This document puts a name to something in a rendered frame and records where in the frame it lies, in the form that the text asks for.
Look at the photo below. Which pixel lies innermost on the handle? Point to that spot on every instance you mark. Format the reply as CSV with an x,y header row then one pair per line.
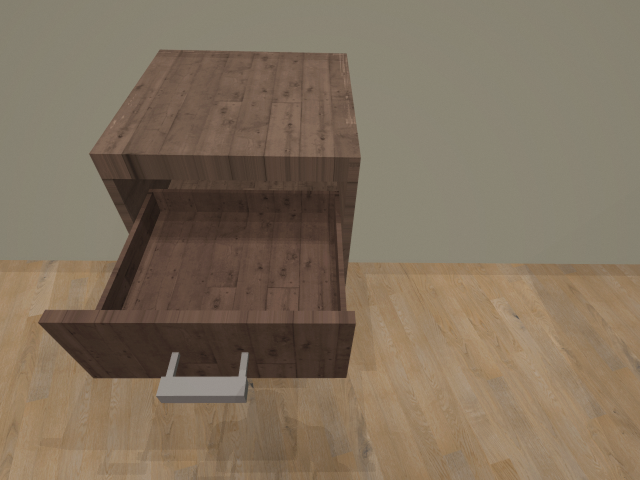
x,y
173,389

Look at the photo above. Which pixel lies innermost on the cabinet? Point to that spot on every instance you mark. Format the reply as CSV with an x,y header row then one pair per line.
x,y
234,120

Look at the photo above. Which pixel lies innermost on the drawer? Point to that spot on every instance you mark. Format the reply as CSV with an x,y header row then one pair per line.
x,y
214,273

